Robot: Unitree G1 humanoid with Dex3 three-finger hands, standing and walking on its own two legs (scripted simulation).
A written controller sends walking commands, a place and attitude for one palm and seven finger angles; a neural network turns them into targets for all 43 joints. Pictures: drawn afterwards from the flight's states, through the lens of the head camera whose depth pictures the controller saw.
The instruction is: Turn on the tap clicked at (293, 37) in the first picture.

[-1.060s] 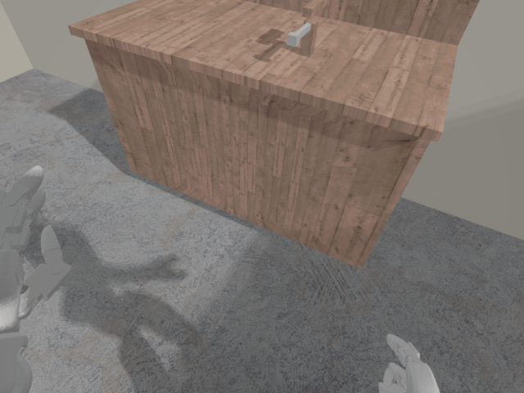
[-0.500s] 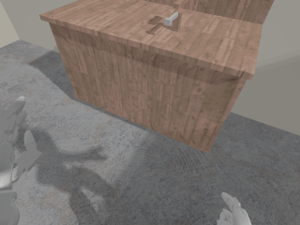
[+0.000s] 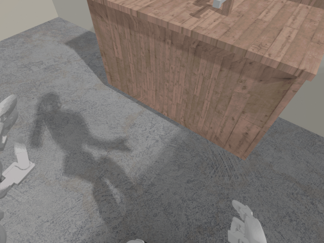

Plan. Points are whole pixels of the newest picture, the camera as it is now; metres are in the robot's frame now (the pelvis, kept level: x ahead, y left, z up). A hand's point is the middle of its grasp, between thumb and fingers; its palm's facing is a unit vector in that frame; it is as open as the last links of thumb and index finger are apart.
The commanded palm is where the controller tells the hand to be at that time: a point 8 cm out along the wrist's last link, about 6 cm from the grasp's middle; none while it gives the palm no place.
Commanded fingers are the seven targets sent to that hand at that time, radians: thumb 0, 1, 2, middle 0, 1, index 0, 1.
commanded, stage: walk around to get in front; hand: left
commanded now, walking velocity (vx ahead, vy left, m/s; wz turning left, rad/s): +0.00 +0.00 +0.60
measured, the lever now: (217, 3) +0.97 -0.17 +0.14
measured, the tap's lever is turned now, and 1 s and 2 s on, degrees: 0 0 0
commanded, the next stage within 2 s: none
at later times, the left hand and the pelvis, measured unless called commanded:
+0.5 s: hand out of the picture +0.07 +0.30 +0.18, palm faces +0.64 -0.66 -0.40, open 7.4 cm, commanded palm -0.01 +0.32 +0.19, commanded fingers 0.00 0.90 0.90 -0.20 -0.30 -0.20 -0.30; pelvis -0.06 +0.00 +0.00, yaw +21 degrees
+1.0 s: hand out of the picture -0.06 +0.26 +0.18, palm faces +0.79 -0.43 -0.43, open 7.4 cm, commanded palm -0.14 +0.26 +0.19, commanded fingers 0.00 0.90 0.90 -0.20 -0.30 -0.20 -0.30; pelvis -0.09 -0.06 +0.01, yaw +37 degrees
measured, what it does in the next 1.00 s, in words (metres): walks backwards, turning left: left foot, then right foot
